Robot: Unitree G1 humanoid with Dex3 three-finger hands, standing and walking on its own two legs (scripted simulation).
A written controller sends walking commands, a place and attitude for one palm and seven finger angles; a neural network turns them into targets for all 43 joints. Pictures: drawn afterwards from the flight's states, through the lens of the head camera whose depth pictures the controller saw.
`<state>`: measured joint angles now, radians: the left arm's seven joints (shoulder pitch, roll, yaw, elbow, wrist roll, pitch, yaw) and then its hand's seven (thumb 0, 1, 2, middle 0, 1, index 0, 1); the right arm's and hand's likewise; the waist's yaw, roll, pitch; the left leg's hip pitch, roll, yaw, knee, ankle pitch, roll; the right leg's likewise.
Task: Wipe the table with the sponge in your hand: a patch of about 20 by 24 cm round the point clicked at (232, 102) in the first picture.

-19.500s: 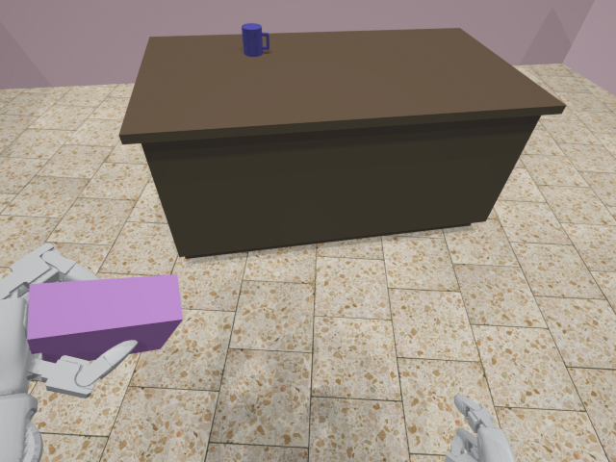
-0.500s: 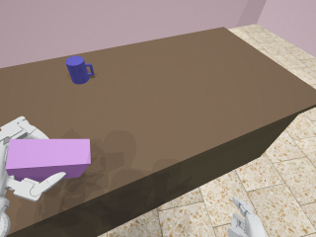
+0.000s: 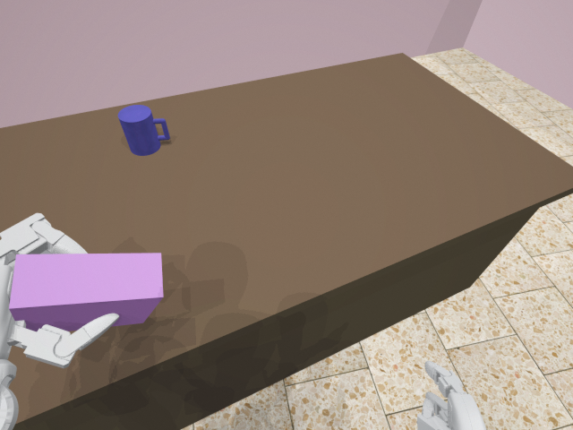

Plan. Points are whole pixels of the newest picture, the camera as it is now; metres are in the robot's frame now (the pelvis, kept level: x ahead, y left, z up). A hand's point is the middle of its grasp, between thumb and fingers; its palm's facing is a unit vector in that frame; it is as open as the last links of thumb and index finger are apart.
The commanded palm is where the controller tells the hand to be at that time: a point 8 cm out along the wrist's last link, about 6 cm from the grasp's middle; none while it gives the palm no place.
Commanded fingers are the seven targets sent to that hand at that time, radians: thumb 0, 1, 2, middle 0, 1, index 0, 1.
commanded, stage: shuffle to correct the standing spot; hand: left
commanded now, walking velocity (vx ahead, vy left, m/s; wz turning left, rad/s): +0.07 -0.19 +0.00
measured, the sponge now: (112, 293) +0.23 +0.21 +0.14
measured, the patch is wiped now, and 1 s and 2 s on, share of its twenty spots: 0.00 0.00 0.00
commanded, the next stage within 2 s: come to a stop and stand still in 0.34 s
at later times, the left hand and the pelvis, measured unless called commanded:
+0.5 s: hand (64, 288) +0.22 +0.24 +0.16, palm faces +0.31 -0.84 -0.45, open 9.2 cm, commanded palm +0.16 +0.28 +0.18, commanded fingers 0.00 0.10 1.30 -1.20 -1.60 -1.20 -1.60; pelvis +0.00 -0.01 +0.00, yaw +0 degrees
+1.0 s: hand (17, 261) +0.24 +0.30 +0.17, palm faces +0.36 -0.85 -0.40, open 9.2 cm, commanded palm +0.18 +0.32 +0.18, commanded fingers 0.00 0.10 1.30 -1.20 -1.60 -1.20 -1.60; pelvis +0.01 +0.05 +0.01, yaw -3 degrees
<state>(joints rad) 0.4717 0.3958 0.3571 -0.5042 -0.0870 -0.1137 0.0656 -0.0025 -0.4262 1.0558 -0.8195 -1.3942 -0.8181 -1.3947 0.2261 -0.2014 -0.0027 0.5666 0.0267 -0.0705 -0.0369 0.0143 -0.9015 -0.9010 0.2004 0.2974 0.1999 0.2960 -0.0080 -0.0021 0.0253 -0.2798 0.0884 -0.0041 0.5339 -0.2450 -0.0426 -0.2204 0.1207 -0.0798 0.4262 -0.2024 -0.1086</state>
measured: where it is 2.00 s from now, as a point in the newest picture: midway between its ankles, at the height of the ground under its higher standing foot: outside the picture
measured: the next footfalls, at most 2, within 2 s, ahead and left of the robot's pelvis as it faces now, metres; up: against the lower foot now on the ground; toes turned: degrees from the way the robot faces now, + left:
none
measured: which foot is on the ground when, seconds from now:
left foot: down 0.00-1.00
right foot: down 0.00-1.00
